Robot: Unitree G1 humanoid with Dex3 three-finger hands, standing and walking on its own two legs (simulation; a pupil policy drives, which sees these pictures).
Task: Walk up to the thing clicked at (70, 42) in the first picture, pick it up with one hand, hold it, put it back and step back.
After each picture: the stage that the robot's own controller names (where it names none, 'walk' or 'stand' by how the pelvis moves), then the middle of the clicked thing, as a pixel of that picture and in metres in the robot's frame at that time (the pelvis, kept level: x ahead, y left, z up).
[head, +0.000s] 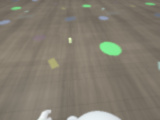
stand; (70, 40) +1.86 +0.57 -0.72
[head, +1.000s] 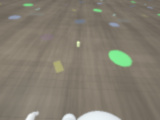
walk; (78, 44) +1.76 +0.27 -0.70
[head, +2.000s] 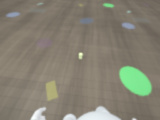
walk; (80, 55) +1.18 +0.16 -0.72
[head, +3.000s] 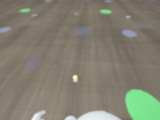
walk; (75, 78) +0.71 +0.22 -0.71
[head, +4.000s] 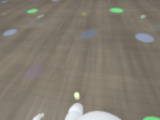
walk; (77, 96) +0.40 +0.21 -0.71
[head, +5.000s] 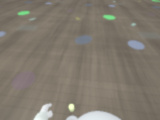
stand; (71, 107) +0.29 +0.20 -0.72
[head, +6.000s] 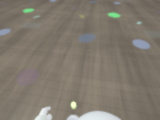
stand; (73, 105) +0.30 +0.18 -0.72
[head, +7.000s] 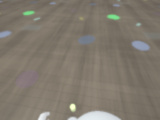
stand; (72, 107) +0.29 +0.19 -0.73
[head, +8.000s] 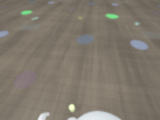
stand; (72, 108) +0.28 +0.20 -0.73
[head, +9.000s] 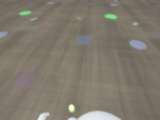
stand; (71, 108) +0.28 +0.20 -0.73
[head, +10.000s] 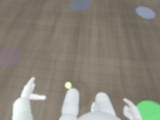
go down; (68, 85) +0.32 +0.20 -0.54
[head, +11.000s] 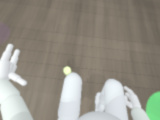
go down; (67, 71) +0.37 +0.22 -0.32
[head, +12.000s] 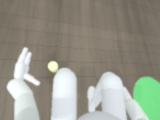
close in; (53, 67) +0.35 +0.25 -0.24
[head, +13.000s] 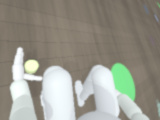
close; (31, 67) +0.35 +0.26 -0.21
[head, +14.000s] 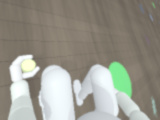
close; (28, 67) +0.35 +0.27 -0.21
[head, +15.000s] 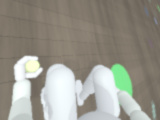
lift; (31, 67) +0.33 +0.26 -0.22
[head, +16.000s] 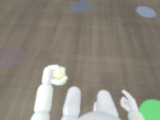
lift; (60, 76) +0.30 +0.20 -0.01
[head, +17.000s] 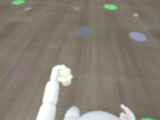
hold; (65, 76) +0.32 +0.18 +0.00
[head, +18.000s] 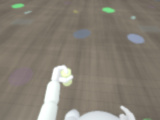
hold; (66, 77) +0.32 +0.18 +0.00
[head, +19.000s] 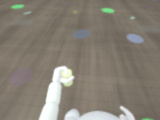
crouch; (67, 77) +0.32 +0.17 +0.00
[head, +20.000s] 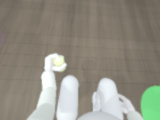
crouch; (59, 64) +0.39 +0.21 -0.09
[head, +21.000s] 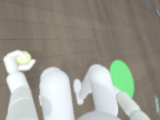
lower; (24, 61) +0.38 +0.28 -0.22
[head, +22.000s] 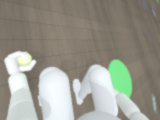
lower; (25, 62) +0.37 +0.28 -0.22
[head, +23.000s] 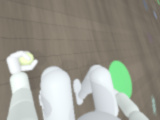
lower; (26, 61) +0.37 +0.28 -0.22
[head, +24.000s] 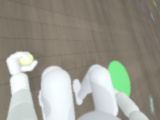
lower; (26, 62) +0.37 +0.28 -0.22
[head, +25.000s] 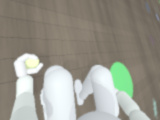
open; (31, 64) +0.35 +0.26 -0.22
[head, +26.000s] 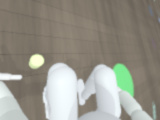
stand; (36, 62) +0.35 +0.25 -0.21
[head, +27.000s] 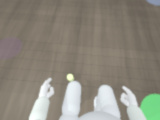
walk; (70, 77) +0.36 +0.20 -0.46
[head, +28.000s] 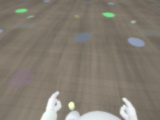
stand; (71, 106) +0.30 +0.18 -0.67
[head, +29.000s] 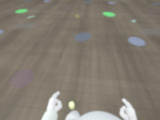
stand; (71, 105) +0.31 +0.19 -0.67
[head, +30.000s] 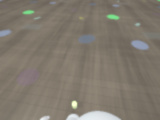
stand; (74, 104) +0.32 +0.17 -0.72
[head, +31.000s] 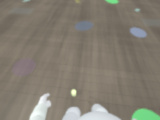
walk; (73, 93) +0.36 +0.15 -0.70
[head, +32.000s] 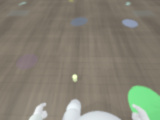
walk; (74, 78) +0.57 +0.22 -0.69
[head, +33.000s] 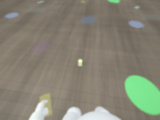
stand; (80, 62) +0.92 +0.19 -0.69
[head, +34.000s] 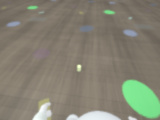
stand; (79, 68) +0.95 +0.19 -0.72
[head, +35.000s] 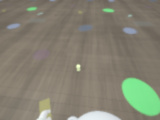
stand; (78, 67) +0.95 +0.21 -0.73
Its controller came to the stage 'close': yes
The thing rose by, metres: 0.71
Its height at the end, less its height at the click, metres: +0.00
